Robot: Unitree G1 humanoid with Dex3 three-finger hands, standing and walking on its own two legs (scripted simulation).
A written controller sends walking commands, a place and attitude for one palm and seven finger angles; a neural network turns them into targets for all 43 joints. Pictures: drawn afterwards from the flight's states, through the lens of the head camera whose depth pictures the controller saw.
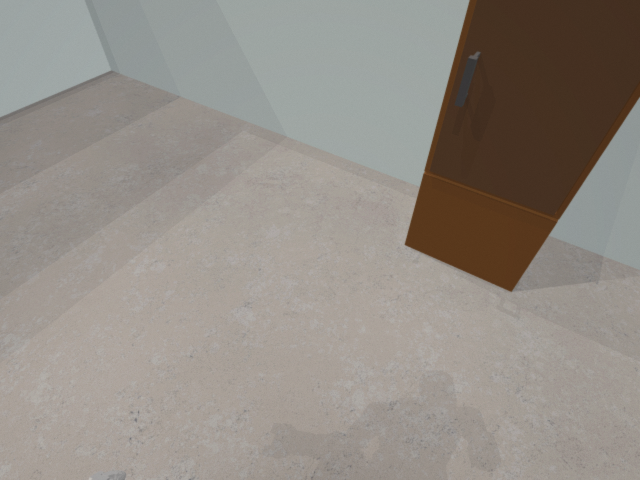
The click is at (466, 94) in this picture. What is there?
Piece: cupboard door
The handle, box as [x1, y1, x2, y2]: [455, 51, 480, 106]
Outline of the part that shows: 480,52 477,51 473,56 470,55 468,57 455,101 456,105 461,106 464,102 473,70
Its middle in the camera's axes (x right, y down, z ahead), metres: +0.41 -0.44 +1.07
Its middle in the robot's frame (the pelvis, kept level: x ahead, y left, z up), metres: +1.11 -0.35 +0.00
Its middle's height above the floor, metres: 0.78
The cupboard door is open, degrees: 0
